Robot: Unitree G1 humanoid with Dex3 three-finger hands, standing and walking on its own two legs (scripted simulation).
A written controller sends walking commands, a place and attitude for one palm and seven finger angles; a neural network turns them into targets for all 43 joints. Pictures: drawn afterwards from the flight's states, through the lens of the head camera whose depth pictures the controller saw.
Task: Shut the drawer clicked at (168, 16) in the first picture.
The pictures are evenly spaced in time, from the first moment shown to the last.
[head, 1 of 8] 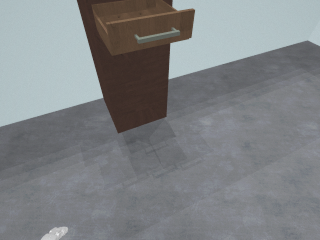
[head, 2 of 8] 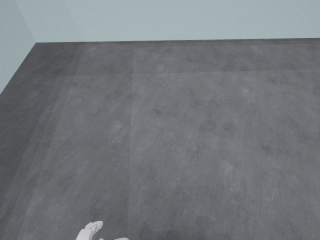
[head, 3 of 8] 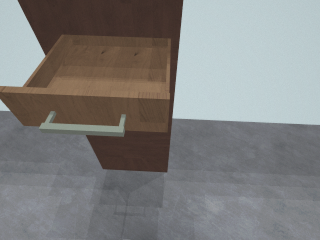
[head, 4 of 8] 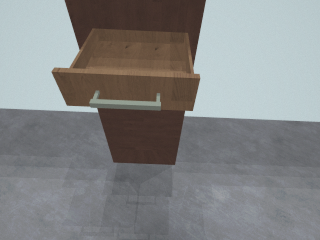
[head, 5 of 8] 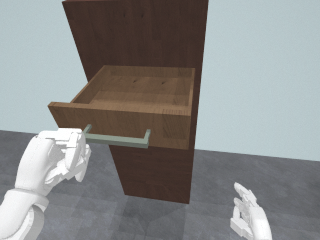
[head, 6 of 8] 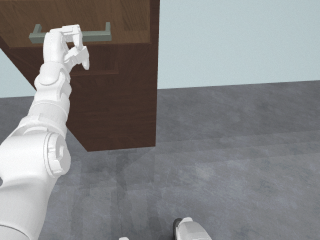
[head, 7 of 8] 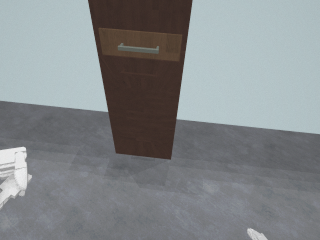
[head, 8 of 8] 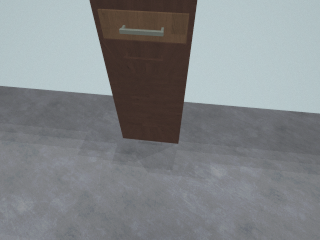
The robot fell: no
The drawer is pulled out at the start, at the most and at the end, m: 0.25 0.25 0.00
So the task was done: yes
